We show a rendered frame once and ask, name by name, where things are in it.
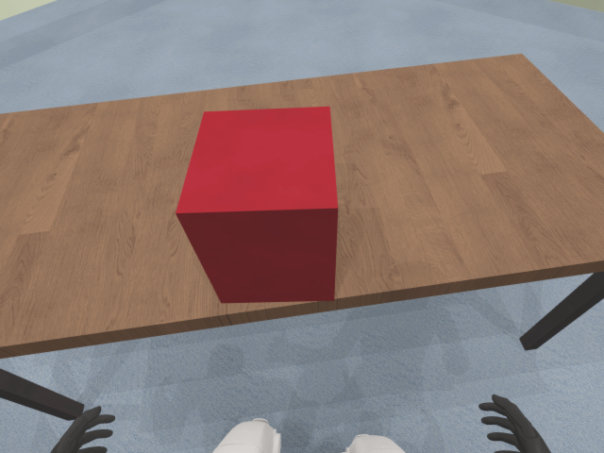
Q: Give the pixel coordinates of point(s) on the table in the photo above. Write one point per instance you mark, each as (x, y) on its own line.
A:
(451, 177)

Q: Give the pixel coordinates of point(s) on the left robot hand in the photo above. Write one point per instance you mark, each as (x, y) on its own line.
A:
(76, 435)

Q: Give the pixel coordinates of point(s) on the right robot hand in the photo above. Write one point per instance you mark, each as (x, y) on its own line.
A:
(525, 437)

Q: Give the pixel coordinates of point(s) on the left robot thigh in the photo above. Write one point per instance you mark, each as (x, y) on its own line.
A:
(250, 437)

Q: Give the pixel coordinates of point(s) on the carton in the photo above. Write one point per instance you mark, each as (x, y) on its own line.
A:
(259, 204)

